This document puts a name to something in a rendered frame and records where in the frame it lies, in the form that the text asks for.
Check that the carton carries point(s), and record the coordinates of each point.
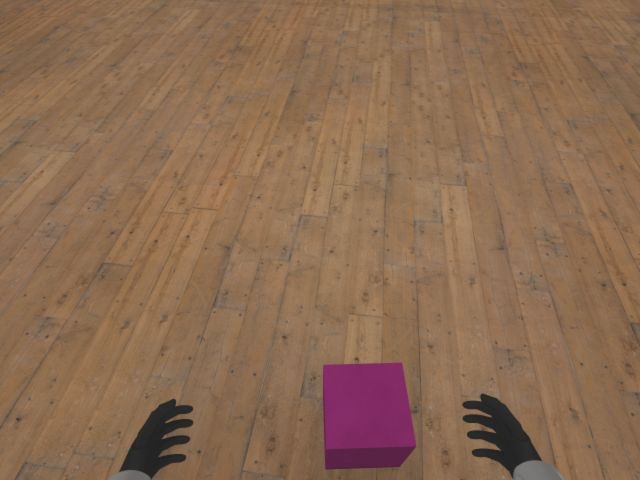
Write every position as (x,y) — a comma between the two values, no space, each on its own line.
(367,418)

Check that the right robot forearm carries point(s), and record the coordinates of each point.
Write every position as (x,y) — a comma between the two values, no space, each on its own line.
(536,470)

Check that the robot right hand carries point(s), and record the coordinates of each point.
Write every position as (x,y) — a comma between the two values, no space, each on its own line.
(515,445)

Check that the robot left hand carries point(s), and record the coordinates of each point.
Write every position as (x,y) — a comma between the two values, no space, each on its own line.
(148,445)

